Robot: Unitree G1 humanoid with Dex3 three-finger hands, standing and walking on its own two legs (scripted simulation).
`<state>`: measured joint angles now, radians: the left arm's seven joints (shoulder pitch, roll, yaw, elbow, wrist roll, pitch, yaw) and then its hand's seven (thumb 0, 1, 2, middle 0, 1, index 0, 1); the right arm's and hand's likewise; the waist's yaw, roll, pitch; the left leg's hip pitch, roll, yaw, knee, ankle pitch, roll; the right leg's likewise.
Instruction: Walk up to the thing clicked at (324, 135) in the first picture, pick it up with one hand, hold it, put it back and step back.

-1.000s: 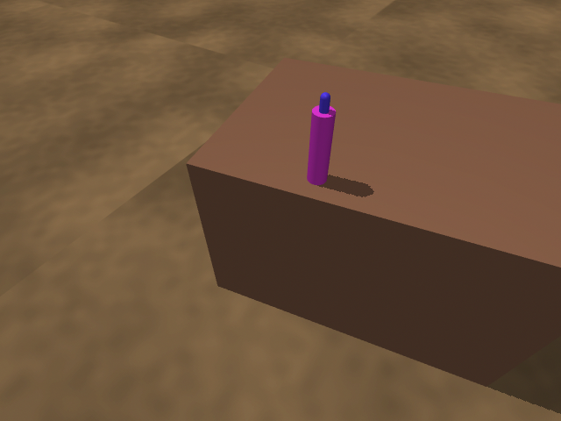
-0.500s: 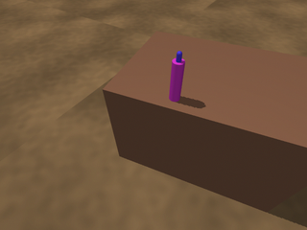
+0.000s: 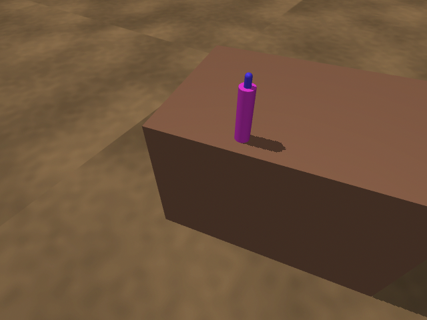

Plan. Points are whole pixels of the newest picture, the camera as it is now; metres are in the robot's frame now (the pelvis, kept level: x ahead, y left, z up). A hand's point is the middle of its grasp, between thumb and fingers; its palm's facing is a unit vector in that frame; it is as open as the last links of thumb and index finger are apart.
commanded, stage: stand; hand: left
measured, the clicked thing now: (245, 108) +0.72 -0.11 -0.01
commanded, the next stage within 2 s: walk up in 0.12 s
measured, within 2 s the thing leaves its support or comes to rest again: neither
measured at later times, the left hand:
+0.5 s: hand out of the picture +0.16 +0.20 -0.16, palm faces -0.17 -0.89 -0.42, open 7.4 cm
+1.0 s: hand (167, 229) +0.40 +0.12 -0.16, palm faces -0.38 -0.84 -0.38, open 7.4 cm
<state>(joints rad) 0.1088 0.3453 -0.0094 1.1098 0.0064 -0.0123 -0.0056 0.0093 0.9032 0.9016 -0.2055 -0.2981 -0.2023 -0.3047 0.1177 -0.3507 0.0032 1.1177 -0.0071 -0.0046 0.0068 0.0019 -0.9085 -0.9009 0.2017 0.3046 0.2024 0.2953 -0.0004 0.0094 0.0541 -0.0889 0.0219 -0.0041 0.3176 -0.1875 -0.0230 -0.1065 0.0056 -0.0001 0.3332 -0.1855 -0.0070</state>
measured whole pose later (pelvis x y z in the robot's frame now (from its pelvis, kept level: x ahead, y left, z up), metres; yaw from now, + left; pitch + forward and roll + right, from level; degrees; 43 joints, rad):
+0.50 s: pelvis +0.06 -0.09 -0.04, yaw -11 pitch -4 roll +0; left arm 0.29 0.43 0.11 0.91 0.03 -0.01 -0.09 0.01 0.91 0.90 -0.20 -0.30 -0.20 -0.30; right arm 0.24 -0.48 -0.10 0.96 -0.04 -0.01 0.01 0.01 -0.91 -0.90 0.20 0.30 0.20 0.30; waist 0.01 0.06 0.10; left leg -0.19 0.15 0.02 0.95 -0.56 0.01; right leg -0.38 -0.04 -0.02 0.77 -0.32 0.01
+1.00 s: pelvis +0.22 -0.11 -0.02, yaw -20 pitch -3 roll +0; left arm 0.27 0.45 0.05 0.83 0.00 -0.04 -0.02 0.01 0.90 0.90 -0.21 -0.30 -0.20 -0.30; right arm 0.34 -0.38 -0.04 0.83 -0.02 -0.07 0.03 0.00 -0.91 -0.90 0.20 0.30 0.20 0.30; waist -0.04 -0.05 0.11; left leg -0.22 0.06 0.12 0.56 -0.29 0.02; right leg -0.47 0.01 0.07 1.02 -0.40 -0.02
